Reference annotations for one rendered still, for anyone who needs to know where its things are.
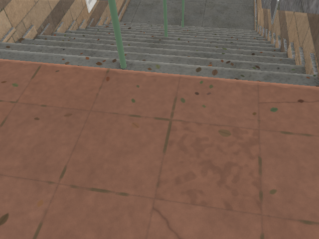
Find stairs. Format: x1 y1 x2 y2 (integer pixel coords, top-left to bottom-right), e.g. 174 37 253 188
0 22 319 87

